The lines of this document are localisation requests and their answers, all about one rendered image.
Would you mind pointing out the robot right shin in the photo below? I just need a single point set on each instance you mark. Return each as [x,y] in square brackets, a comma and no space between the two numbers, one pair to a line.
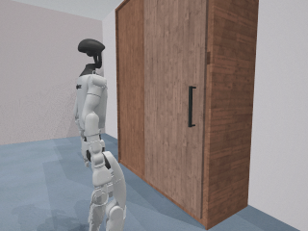
[116,219]

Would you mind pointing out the left robot forearm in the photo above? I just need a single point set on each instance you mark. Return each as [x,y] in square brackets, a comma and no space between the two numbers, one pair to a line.
[81,130]

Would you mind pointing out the robot left hand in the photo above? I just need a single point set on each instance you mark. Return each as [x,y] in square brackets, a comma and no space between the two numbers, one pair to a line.
[85,161]

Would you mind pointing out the robot right hand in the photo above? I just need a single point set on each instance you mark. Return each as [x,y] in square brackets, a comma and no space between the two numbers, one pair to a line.
[100,177]

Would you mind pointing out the right robot thigh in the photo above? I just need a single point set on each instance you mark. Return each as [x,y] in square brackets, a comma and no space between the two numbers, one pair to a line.
[118,182]

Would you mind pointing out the wardrobe door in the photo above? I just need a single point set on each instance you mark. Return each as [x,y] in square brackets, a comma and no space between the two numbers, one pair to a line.
[175,58]
[131,84]

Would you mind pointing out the robot right upper arm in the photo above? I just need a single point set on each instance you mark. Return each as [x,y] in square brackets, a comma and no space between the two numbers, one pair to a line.
[96,86]

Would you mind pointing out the robot left upper arm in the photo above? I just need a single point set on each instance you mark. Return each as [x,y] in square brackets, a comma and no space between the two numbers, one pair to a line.
[75,110]

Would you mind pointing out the handle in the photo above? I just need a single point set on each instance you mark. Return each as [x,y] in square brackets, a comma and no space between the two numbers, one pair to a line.
[190,112]

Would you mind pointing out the right robot forearm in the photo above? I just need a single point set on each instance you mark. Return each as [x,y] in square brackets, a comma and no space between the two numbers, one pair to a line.
[93,140]

